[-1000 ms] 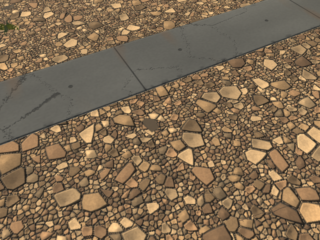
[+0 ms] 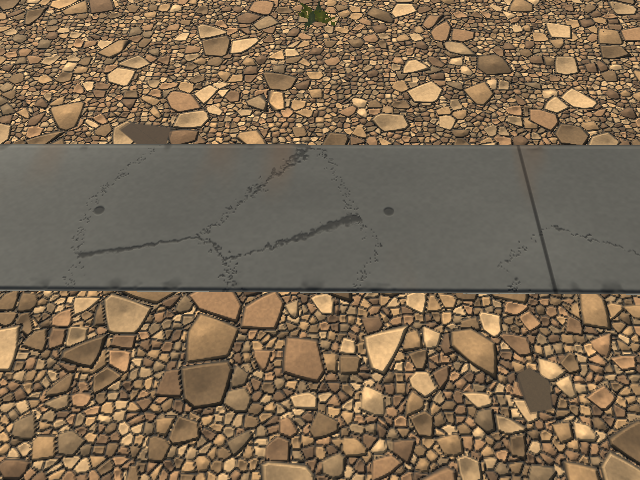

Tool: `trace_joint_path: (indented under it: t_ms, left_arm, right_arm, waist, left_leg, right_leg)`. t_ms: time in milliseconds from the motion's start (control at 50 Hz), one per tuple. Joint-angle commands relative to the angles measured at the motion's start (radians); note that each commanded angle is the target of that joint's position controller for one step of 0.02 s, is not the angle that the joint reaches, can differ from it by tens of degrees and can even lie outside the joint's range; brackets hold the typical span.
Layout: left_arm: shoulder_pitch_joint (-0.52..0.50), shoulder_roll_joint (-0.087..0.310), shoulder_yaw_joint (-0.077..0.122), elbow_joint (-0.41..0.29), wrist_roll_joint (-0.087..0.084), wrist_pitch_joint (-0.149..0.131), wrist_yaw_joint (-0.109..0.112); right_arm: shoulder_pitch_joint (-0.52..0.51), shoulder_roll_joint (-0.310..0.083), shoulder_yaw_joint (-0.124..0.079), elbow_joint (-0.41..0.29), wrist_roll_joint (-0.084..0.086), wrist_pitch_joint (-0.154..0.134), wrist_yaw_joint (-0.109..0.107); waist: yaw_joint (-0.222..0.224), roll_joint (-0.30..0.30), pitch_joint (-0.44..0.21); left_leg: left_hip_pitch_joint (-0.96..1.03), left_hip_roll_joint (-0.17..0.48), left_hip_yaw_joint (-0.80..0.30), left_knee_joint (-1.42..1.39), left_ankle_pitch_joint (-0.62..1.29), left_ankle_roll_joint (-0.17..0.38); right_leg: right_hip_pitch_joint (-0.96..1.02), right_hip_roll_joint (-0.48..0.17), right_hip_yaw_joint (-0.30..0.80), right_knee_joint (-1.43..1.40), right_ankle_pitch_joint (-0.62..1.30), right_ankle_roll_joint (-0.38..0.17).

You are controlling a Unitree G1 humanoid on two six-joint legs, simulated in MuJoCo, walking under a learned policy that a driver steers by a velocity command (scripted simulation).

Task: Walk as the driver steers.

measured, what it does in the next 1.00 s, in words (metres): walks ahead: left foot, then right foot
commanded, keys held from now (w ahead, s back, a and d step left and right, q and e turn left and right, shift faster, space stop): no key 0.30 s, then w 0.70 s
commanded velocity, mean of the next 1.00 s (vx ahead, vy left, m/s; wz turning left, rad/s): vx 0.28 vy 0.00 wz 0.09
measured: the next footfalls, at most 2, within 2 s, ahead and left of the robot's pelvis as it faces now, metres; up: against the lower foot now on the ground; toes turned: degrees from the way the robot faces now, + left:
left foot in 0.26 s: +0.15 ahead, +0.14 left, +0.00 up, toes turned +2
right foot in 0.66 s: +0.22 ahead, -0.10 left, +0.00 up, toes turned +1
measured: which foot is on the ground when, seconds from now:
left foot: up 0.00-0.24, down 0.26-0.66, up 0.68-1.00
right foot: down 0.00-0.28, up 0.30-0.64, down 0.66-1.00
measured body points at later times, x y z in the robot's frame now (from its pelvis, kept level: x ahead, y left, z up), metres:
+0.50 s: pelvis +0.11 +0.03 +0.01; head +0.11 +0.03 +0.46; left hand +0.21 +0.30 -0.11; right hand +0.22 -0.23 -0.10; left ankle +0.11 +0.14 -0.73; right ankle +0.11 -0.10 -0.69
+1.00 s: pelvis +0.28 -0.01 +0.01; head +0.31 -0.03 +0.46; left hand +0.23 +0.24 -0.12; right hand +0.50 -0.24 -0.09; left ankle +0.45 +0.17 -0.68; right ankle +0.18 -0.10 -0.73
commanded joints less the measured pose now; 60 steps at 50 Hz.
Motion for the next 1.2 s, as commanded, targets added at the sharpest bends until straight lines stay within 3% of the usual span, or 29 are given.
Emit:
trace_joint_path:
  t_ms: [20,100,200,240,260,280,300,320,340,380,420,460,500,580,640,660,680,700,720,760,800,880,1000,1080,1120,1140,1160,1180,1200]
  left_arm:
    - [0.027,0.096,0.020,-0.013,0.010,-0.009,-0.006]
    - [-0.002,0.151,0.037,0.007,-0.010,0.006,0.004]
    - [0.037,0.171,0.037,0.043,-0.031,0.041,0.002]
    - [0.042,0.144,0.025,0.052,-0.041,0.052,0.002]
    - [0.077,0.104,0.010,0.065,-0.034,0.053,0.002]
    - [0.122,0.050,-0.010,0.058,-0.003,0.049,-0.002]
    - [0.174,0.012,-0.021,0.059,-0.002,0.049,0.001]
    - [0.125,0.067,-0.011,0.062,-0.005,0.056,0.008]
    - [0.084,0.103,0.001,0.056,-0.016,0.060,0.009]
    - [0.031,0.154,0.023,0.044,-0.026,0.067,0.011]
    - [0.054,0.144,0.033,0.049,-0.046,0.054,0.002]
    - [0.042,0.103,0.026,0.060,-0.042,0.031,-0.008]
    - [0.025,0.065,0.014,0.067,-0.034,0.018,-0.018]
    - [0.038,0.080,0.011,0.078,-0.038,0.017,-0.028]
    - [0.202,0.107,0.026,0.142,-0.039,0.022,-0.018]
    - [0.297,0.161,0.039,0.161,-0.036,0.020,-0.007]
    - [0.351,0.291,0.069,0.159,-0.030,0.023,-0.006]
    - [0.345,0.256,0.060,0.148,-0.016,0.011,-0.012]
    - [0.288,0.198,0.044,0.127,-0.020,0.000,-0.013]
    - [0.201,0.154,0.030,0.097,-0.024,-0.006,-0.021]
    - [0.202,0.130,0.021,0.098,-0.019,-0.003,-0.020]
    - [0.277,0.129,0.018,0.128,-0.021,0.007,-0.004]
    - [0.361,0.149,0.019,0.155,-0.032,0.023,0.009]
    - [0.391,0.159,0.027,0.174,-0.040,0.040,0.014]
    - [0.361,0.190,0.039,0.164,-0.040,0.045,0.018]
    - [0.336,0.193,0.039,0.157,-0.037,0.049,0.018]
    - [0.309,0.169,0.030,0.133,-0.025,0.046,0.016]
    - [0.411,0.038,-0.004,0.102,-0.014,0.030,0.011]
    - [0.456,0.055,-0.005,0.126,-0.046,0.008,0.002]
  right_arm:
    - [0.117,-0.006,-0.005,-0.054,0.001,0.012,-0.005]
    - [0.037,-0.005,0.009,-0.099,-0.016,0.014,0.001]
    - [-0.065,-0.046,0.002,-0.136,-0.018,0.026,0.012]
    - [-0.056,-0.051,-0.005,-0.132,-0.024,0.024,0.013]
    - [-0.050,-0.074,-0.011,-0.141,-0.032,0.023,0.009]
    - [-0.049,-0.144,-0.022,-0.163,-0.045,0.027,-0.002]
    - [-0.102,-0.127,-0.009,-0.172,-0.050,0.031,-0.006]
    - [-0.096,-0.078,-0.004,-0.164,-0.040,0.025,0.002]
    - [-0.068,-0.100,-0.014,-0.147,-0.029,0.020,0.007]
    - [-0.002,-0.165,-0.035,-0.123,-0.022,0.006,0.005]
    - [0.006,-0.127,-0.027,-0.110,-0.016,-0.020,0.001]
    - [-0.020,-0.104,-0.025,-0.113,-0.008,-0.036,0.001]
    - [-0.042,-0.115,-0.032,-0.114,-0.009,-0.040,0.005]
    - [-0.028,-0.138,-0.044,-0.088,0.008,-0.038,0.021]
    - [-0.040,-0.086,-0.026,-0.077,0.001,-0.035,0.024]
    - [-0.071,-0.019,-0.006,-0.091,-0.007,-0.039,0.025]
    - [-0.087,0.018,0.004,-0.145,-0.006,-0.058,0.022]
    - [-0.108,-0.063,-0.014,-0.152,0.010,-0.074,0.018]
    - [-0.096,-0.099,-0.024,-0.146,0.020,-0.079,0.021]
    - [-0.078,-0.094,-0.026,-0.119,-0.004,-0.078,0.022]
    - [-0.085,-0.070,-0.024,-0.114,-0.014,-0.073,0.024]
    - [-0.157,-0.026,-0.011,-0.136,-0.012,-0.066,0.026]
    - [-0.349,0.005,0.010,-0.192,0.004,-0.076,0.060]
    - [-0.415,-0.014,0.009,-0.230,0.007,-0.090,0.084]
    - [-0.326,-0.061,-0.009,-0.213,0.001,-0.096,0.081]
    - [-0.181,-0.102,-0.031,-0.173,0.001,-0.096,0.071]
    - [0.022,-0.156,-0.052,-0.125,-0.008,-0.093,0.056]
    - [0.152,-0.262,-0.075,-0.100,-0.038,-0.085,0.043]
    - [0.167,-0.189,-0.055,-0.090,-0.035,-0.081,0.046]
  waist:
    - [-0.026,-0.112,-0.132]
    - [-0.024,-0.112,-0.191]
    - [0.010,-0.125,-0.166]
    - [-0.006,-0.119,-0.148]
    - [-0.008,-0.092,-0.146]
    - [0.037,0.064,-0.189]
    - [0.086,0.208,-0.187]
    - [0.036,0.172,-0.171]
    - [0.010,0.172,-0.140]
    - [-0.038,0.208,-0.053]
    - [-0.008,0.147,-0.032]
    - [-0.002,0.095,-0.051]
    - [-0.001,0.082,-0.077]
    - [0.013,0.092,-0.087]
    - [0.094,0.061,-0.104]
    - [0.128,-0.061,-0.099]
    - [0.129,-0.320,-0.084]
    - [0.138,-0.258,-0.052]
    - [0.102,-0.200,-0.014]
    - [0.058,-0.134,-0.007]
    - [0.047,-0.124,-0.014]
    - [0.063,-0.103,-0.025]
    - [0.120,-0.105,0.029]
    - [0.103,-0.109,0.057]
    - [0.034,-0.140,-0.012]
    - [-0.048,-0.139,-0.104]
    - [-0.138,-0.124,-0.248]
    - [-0.110,0.124,-0.443]
    - [-0.108,0.230,-0.567]
  left_leg:
    - [-0.030,0.072,0.009,-0.096,0.051,-0.014]
    - [0.065,0.088,0.037,-0.366,0.213,-0.011]
    - [0.147,0.065,0.074,-0.587,0.280,0.013]
    - [0.255,0.039,0.101,-0.755,0.350,0.051]
    - [0.325,0.079,0.047,-0.836,0.428,0.077]
    - [0.415,0.254,-0.144,-0.853,0.635,0.134]
    - [0.354,0.340,-0.229,-0.887,0.581,0.244]
    - [0.303,0.295,-0.237,-0.933,0.294,0.249]
    - [0.304,0.259,-0.238,-0.969,0.036,0.223]
    - [0.298,0.320,-0.352,-1.065,-0.180,0.255]
    - [0.326,0.333,-0.363,-1.074,-0.109,0.266]
    - [0.350,0.298,-0.282,-1.075,0.011,0.244]
    - [0.310,0.256,-0.192,-1.071,0.108,0.230]
    - [0.224,0.241,-0.136,-1.042,0.097,0.231]
    - [0.068,0.182,-0.088,-0.900,0.013,0.173]
    - [-0.057,0.103,0.001,-0.663,0.022,0.113]
    - [-0.318,-0.006,0.129,-0.366,-0.033,0.056]
    - [-0.424,0.038,0.025,-0.177,-0.071,0.066]
    - [-0.478,0.084,-0.006,-0.113,0.032,0.086]
    - [-0.450,0.132,0.007,-0.134,0.196,0.089]
    - [-0.372,0.148,0.030,-0.192,0.310,0.071]
    - [-0.341,0.135,0.076,-0.350,0.448,0.032]
    - [-0.254,0.095,0.116,-0.635,0.569,0.035]
    - [-0.225,0.073,0.106,-0.715,0.470,0.075]
    - [-0.045,0.024,0.128,-0.740,0.405,0.104]
    - [0.166,0.001,0.146,-0.766,0.427,0.133]
    - [0.509,0.098,0.057,-0.709,0.464,0.182]
    - [0.938,0.390,-0.340,-0.710,0.391,0.299]
    - [0.964,0.494,-0.651,-0.880,0.245,0.368]
  right_leg:
    - [0.132,-0.259,0.177,-0.168,0.549,-0.224]
    - [0.125,-0.269,0.104,-0.183,0.575,-0.235]
    - [0.144,-0.268,0.112,-0.150,0.247,-0.195]
    - [0.109,-0.228,0.112,-0.085,0.075,-0.139]
    - [0.076,-0.186,0.097,-0.037,-0.026,-0.077]
    - [0.010,-0.098,0.022,0.120,-0.211,-0.001]
    - [-0.026,-0.042,-0.003,0.144,-0.353,0.044]
    - [-0.003,-0.044,0.016,0.159,-0.336,0.055]
    - [-0.042,-0.019,-0.015,0.203,-0.320,0.052]
    - [-0.190,-0.039,0.029,0.420,-0.415,0.034]
    - [-0.278,-0.081,0.082,0.517,-0.394,0.000]
    - [-0.271,-0.093,0.071,0.444,-0.314,-0.017]
    - [-0.166,-0.077,0.040,0.332,-0.256,-0.016]
    - [0.024,-0.039,-0.004,0.149,-0.156,-0.010]
    - [0.283,-0.025,0.001,0.061,-0.138,-0.028]
    - [0.382,-0.172,0.208,-0.049,-0.258,-0.071]
    - [0.490,-0.383,0.589,-0.218,-0.491,-0.197]
    - [0.457,-0.438,0.750,-0.274,-0.639,-0.267]
    - [0.441,-0.406,0.686,-0.268,-0.632,-0.238]
    - [0.387,-0.326,0.509,-0.273,-0.422,-0.179]
    - [0.337,-0.263,0.366,-0.296,-0.191,-0.151]
    - [0.351,-0.213,0.199,-0.290,0.182,-0.143]
    - [0.379,-0.220,0.141,-0.295,0.168,-0.135]
    - [0.467,-0.277,0.173,-0.227,0.276,-0.134]
    - [0.474,-0.273,0.178,-0.114,0.552,-0.118]
    - [0.432,-0.235,0.151,0.039,0.679,-0.098]
    - [0.238,-0.189,0.134,0.278,0.541,-0.066]
    - [-0.149,-0.029,0.077,0.684,-0.013,-0.003]
    - [-0.280,0.022,0.214,0.873,-0.473,0.007]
